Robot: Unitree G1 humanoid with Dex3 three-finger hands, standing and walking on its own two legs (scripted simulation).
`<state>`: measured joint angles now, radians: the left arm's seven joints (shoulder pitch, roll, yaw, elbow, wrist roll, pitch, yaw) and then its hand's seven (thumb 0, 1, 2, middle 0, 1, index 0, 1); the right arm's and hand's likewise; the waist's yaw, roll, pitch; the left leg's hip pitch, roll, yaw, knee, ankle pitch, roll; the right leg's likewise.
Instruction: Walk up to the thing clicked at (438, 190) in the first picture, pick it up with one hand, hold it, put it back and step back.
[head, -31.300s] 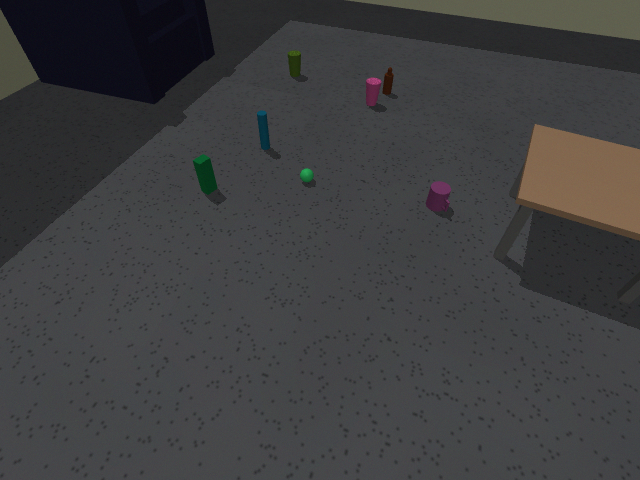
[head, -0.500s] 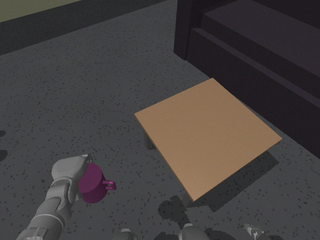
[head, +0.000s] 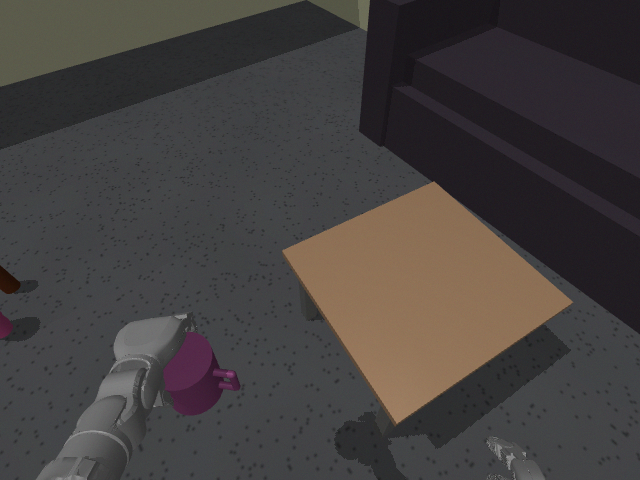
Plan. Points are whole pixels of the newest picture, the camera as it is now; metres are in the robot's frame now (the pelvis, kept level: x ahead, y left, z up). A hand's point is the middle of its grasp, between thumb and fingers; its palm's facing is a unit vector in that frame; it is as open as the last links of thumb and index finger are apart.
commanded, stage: hold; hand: left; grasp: from above
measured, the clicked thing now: (199, 375) +0.30 +0.19 -0.13
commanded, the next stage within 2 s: crouch in 1.60 s
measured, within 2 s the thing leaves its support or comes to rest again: neither
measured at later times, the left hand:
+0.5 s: hand (159, 369) +0.28 +0.22 -0.05, palm faces -0.46 -0.06 -0.88, open 11.6 cm
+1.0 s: hand (157, 367) +0.28 +0.22 -0.03, palm faces -0.46 -0.06 -0.88, open 11.6 cm
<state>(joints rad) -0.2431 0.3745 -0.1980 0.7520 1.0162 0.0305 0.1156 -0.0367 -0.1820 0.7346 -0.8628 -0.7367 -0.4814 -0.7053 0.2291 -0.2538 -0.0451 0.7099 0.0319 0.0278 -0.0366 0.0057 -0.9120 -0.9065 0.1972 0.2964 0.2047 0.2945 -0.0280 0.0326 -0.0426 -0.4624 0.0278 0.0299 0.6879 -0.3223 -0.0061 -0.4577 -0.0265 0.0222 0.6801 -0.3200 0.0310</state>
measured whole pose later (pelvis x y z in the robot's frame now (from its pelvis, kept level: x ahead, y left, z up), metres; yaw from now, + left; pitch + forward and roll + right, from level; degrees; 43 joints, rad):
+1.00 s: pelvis +0.00 +0.00 +0.01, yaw +0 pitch +1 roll +0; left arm -0.19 0.39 -0.20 0.58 1.00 0.02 -0.02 -0.05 -0.16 0.77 -0.79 -0.84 -0.42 -0.75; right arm 0.19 -0.26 -0.03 0.66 0.05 0.06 -0.04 0.01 -0.91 -0.91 0.20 0.30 0.20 0.29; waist 0.01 0.05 0.00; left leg -0.30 0.03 0.04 0.53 -0.25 -0.01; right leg -0.31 -0.03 0.03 0.54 -0.26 0.03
